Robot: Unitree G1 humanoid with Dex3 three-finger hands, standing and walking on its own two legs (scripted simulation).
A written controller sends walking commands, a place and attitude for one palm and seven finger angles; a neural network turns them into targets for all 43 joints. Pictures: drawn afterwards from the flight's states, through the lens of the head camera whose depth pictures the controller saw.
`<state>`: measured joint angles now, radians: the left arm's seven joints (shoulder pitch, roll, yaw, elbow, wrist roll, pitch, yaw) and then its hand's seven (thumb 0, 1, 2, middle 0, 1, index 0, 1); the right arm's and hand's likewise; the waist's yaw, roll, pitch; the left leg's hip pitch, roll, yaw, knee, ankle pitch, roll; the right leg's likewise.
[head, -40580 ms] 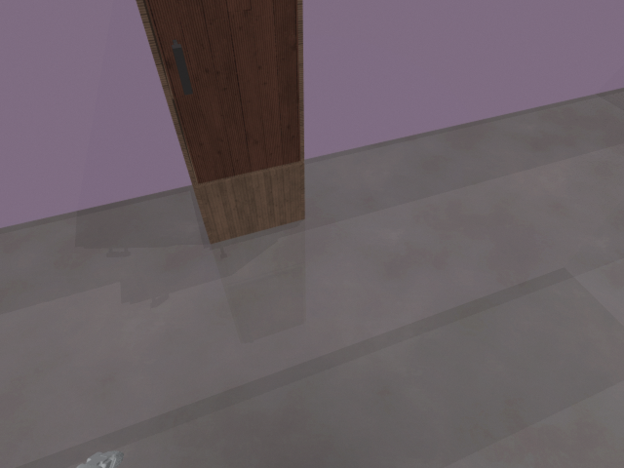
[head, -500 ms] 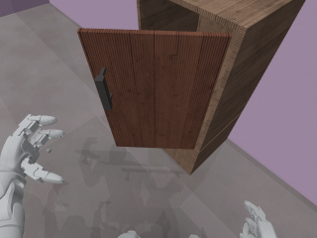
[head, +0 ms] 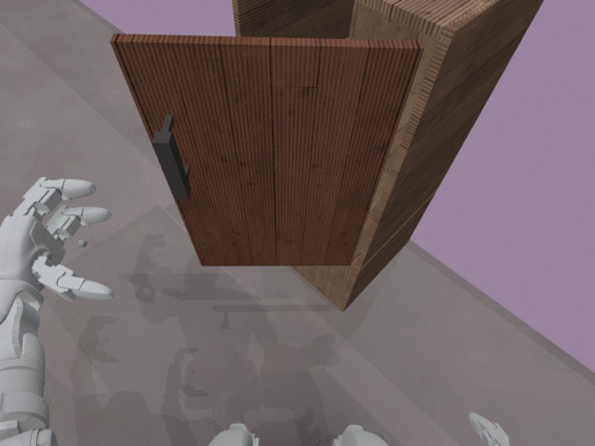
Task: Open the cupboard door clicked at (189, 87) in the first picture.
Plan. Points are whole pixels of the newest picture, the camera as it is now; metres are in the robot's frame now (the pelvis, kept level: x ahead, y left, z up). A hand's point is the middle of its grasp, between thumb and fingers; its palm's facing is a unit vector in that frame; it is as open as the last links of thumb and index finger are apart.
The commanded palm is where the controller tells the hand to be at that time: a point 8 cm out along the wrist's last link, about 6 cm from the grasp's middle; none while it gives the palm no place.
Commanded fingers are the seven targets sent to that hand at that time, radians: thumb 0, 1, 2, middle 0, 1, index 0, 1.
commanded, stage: move the hooked fingers beside the handle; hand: left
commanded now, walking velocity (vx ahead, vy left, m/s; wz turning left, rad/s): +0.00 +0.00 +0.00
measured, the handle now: (175, 158) +0.52 +0.20 +0.05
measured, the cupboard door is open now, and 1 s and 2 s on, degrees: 45 45 45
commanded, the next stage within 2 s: slide the fingers in behind the handle in 1.76 s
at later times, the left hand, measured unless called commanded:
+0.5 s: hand (105, 209) +0.41 +0.27 +0.06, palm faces +0.03 -1.00 -0.01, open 14.0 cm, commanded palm +0.39 +0.32 +0.06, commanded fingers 0.00 -0.50 0.30 -0.30 -1.20 -0.30 -1.20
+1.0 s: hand (123, 177) +0.47 +0.27 +0.05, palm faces +0.03 -1.00 -0.01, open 14.0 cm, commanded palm +0.45 +0.32 +0.05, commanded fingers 0.00 -0.50 0.30 -0.30 -1.20 -0.30 -1.20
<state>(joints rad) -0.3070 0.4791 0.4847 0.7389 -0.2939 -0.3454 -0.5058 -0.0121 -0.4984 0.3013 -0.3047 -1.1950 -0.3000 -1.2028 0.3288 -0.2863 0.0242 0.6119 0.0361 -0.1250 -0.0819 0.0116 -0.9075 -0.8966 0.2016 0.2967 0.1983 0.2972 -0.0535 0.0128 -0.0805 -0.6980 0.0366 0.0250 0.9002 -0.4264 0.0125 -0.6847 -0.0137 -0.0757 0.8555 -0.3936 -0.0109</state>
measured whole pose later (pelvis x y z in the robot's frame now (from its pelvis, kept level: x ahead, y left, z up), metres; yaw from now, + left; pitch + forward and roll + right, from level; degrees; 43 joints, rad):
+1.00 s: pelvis +0.00 +0.01 -0.02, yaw -2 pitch +20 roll -3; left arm -0.77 0.63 0.51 1.15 -0.15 -0.38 -0.44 -0.01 -0.50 0.30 -0.30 -1.20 -0.30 -1.20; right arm 0.37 -0.28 0.04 0.61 0.01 0.04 -0.05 0.01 -0.91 -0.90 0.20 0.30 0.20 0.30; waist -0.14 0.00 -0.09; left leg -0.89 0.06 0.03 1.01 -0.47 0.02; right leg -0.86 0.00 -0.07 0.93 -0.41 0.00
